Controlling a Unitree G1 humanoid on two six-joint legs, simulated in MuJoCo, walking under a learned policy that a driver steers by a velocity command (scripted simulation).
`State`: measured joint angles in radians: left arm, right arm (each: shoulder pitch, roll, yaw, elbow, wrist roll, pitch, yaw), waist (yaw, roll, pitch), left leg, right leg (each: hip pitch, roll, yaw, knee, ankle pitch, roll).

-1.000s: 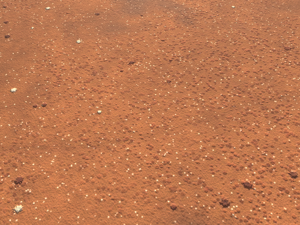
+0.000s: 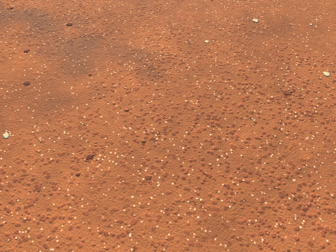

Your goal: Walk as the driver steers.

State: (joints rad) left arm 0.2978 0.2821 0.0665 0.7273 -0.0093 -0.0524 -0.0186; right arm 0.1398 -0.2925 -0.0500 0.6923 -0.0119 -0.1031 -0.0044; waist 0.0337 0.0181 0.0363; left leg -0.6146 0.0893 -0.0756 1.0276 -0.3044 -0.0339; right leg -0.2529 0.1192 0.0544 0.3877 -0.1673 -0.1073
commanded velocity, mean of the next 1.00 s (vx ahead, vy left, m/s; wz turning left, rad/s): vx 0.29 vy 0.00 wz -0.57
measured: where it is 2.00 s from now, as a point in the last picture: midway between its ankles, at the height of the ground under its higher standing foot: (247, 191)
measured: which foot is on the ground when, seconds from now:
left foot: up 0.00-0.22, down 0.24-0.70, up 0.72-1.00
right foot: down 0.00-0.26, up 0.28-0.68, down 0.70-1.00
